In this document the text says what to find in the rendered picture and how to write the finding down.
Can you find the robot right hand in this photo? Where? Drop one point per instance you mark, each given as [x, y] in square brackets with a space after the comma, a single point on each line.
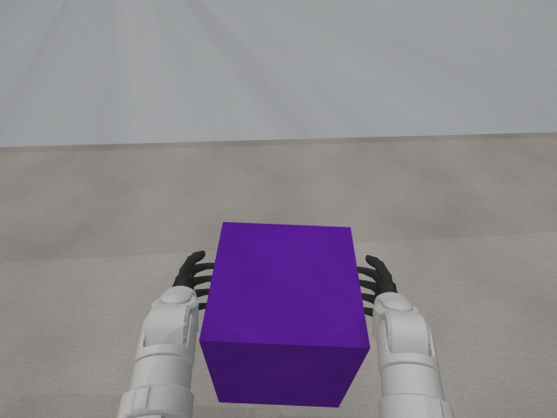
[384, 282]

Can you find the right robot forearm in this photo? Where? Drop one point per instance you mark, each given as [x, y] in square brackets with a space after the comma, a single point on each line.
[408, 363]

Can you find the left robot forearm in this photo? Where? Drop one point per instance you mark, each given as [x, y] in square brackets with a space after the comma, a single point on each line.
[161, 378]

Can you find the robot left hand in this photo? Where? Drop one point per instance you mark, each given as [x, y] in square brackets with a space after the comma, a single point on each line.
[189, 269]

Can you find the carton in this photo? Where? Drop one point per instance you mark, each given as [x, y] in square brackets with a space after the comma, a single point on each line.
[284, 320]

